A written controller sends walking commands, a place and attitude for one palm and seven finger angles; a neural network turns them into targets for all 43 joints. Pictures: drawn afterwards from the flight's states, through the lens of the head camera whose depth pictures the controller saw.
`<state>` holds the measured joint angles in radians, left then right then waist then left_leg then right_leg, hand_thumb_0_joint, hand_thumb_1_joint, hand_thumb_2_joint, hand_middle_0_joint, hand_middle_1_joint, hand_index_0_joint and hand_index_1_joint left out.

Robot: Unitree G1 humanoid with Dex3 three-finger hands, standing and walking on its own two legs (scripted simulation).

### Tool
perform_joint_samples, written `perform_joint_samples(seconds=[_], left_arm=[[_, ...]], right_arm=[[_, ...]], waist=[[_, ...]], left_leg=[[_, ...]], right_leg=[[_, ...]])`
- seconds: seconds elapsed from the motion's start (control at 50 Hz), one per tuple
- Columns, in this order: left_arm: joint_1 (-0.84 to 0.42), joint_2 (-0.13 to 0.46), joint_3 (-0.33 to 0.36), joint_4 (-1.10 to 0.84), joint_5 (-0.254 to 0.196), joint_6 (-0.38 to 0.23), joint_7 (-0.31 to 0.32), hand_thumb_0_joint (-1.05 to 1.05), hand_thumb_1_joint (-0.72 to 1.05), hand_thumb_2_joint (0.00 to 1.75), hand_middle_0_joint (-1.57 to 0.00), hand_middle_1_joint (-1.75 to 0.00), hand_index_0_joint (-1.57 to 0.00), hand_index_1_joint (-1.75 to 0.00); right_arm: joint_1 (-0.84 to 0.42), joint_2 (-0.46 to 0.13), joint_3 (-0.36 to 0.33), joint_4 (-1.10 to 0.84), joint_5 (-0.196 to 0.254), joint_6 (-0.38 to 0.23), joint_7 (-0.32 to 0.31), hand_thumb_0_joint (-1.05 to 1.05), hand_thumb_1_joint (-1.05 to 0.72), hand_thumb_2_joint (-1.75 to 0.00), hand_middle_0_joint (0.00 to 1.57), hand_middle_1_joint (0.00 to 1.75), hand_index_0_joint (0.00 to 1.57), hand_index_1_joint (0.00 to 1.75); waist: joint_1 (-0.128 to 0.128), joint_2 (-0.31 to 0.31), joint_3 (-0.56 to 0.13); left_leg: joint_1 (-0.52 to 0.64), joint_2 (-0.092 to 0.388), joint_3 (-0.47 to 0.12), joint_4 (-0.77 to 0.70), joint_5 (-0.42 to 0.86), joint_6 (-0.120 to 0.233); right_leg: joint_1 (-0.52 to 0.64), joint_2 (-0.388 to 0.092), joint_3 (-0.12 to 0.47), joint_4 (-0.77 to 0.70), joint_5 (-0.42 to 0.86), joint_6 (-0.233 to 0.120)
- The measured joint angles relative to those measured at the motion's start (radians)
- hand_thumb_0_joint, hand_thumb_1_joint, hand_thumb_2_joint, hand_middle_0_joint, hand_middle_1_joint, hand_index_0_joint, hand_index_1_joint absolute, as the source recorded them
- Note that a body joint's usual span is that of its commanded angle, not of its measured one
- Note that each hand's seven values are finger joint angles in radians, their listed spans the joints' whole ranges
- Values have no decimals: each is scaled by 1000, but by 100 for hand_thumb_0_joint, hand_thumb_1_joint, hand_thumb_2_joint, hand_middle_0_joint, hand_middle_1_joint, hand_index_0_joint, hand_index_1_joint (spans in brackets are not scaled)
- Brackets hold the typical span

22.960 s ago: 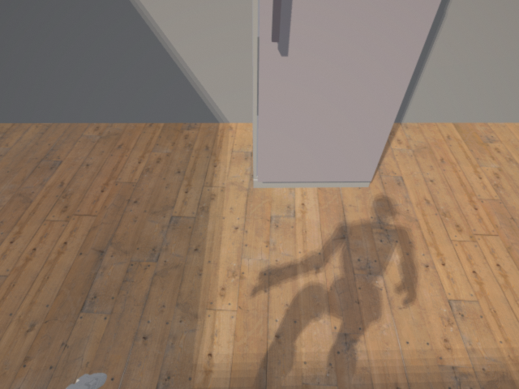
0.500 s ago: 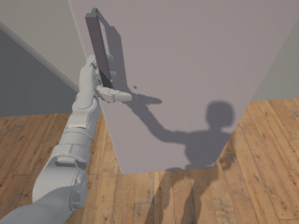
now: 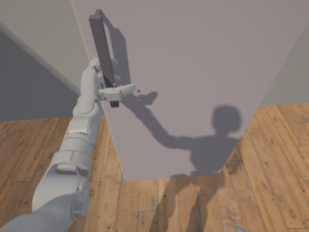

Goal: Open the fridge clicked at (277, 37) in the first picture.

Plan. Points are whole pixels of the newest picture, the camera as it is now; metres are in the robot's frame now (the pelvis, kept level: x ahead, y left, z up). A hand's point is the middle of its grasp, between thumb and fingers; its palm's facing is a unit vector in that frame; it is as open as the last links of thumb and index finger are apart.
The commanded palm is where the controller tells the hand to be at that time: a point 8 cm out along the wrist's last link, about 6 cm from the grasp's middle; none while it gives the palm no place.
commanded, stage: grip the handle and tug to test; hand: left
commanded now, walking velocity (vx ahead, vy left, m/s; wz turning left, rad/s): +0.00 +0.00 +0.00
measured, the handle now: (108, 64) +0.51 +0.14 +0.19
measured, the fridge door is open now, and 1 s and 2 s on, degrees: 0 0 11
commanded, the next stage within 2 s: pull the door a little, standing still in 1.04 s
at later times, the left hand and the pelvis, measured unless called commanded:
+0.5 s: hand (115, 84) +0.45 +0.11 +0.16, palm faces +0.09 -1.00 +0.03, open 6.2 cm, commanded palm +0.41 +0.17 +0.16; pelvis +0.01 +0.01 +0.00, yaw -1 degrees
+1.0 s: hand (116, 85) +0.44 +0.11 +0.16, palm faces +0.10 -1.00 +0.02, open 6.2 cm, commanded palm +0.39 +0.16 +0.16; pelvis +0.02 +0.00 +0.00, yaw -2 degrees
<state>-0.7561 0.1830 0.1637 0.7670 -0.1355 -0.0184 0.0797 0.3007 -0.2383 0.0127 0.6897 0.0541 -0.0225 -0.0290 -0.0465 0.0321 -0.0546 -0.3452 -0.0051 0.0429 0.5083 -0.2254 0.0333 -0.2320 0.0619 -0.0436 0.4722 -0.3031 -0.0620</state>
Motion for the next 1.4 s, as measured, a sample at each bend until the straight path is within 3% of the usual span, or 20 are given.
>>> perform_joint_samples(seconds=[0.3,0.7,0.88,1.16,1.3,1.4], left_arm=[[72,-8,5,-105,2,43,12,1,67,80,-33,-131,-34,-129],[70,-25,-5,-145,5,89,30,1,68,82,-31,-133,-32,-133],[143,-22,3,-223,-8,106,40,1,71,79,-27,-134,-29,-133],[298,-21,7,-454,-22,197,13,1,73,76,-26,-134,-27,-132],[297,-42,-29,-504,-19,240,20,1,71,79,-28,-133,-29,-133],[340,-53,-27,-549,-22,257,27,1,71,80,-26,-133,-29,-133]], right_arm=[[6,1,-6,-16,-1,12,3,1,-91,-90,20,30,20,30],[-14,7,-2,-21,-5,37,-5,1,-91,-90,20,30,20,30],[-3,3,-8,-38,-2,34,4,1,-91,-90,20,30,20,30],[-29,-3,-7,-75,-3,59,7,1,-91,-90,20,30,20,30],[-57,-7,-8,-72,-6,66,-2,1,-91,-90,20,30,20,30],[-81,-1,-3,-83,-14,78,1,1,-91,-90,20,30,20,30]], waist=[[-4,-1,-6],[2,-5,3],[-1,4,-8],[4,-1,-20],[29,-6,-16],[30,4,-19]], left_leg=[[29,1,21,-15,-9,5],[39,-3,11,-24,-5,2],[61,1,25,-41,-10,-1],[114,4,36,-69,-25,-7],[118,-3,11,-64,-46,-14],[120,-6,10,-59,-10,-7]], right_leg=[[24,0,23,-17,0,6],[37,-2,13,-28,1,4],[52,1,30,-39,-1,2],[100,4,45,-69,-5,4],[115,0,21,-71,-26,-1],[113,-6,18,-61,6,16]])
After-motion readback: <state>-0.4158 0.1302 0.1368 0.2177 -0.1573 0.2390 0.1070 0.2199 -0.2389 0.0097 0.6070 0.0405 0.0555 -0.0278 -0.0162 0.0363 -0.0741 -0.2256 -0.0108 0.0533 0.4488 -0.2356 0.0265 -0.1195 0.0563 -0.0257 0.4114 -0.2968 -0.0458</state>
